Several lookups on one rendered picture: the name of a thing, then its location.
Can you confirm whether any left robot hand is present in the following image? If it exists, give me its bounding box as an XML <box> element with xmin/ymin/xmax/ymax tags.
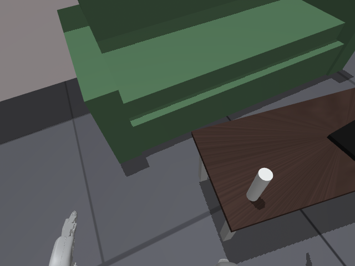
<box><xmin>49</xmin><ymin>211</ymin><xmax>78</xmax><ymax>266</ymax></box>

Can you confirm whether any sofa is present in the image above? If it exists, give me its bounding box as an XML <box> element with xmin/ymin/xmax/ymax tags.
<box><xmin>57</xmin><ymin>0</ymin><xmax>355</xmax><ymax>164</ymax></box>

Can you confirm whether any coffee table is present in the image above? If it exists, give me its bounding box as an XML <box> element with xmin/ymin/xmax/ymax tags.
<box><xmin>191</xmin><ymin>88</ymin><xmax>355</xmax><ymax>241</ymax></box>

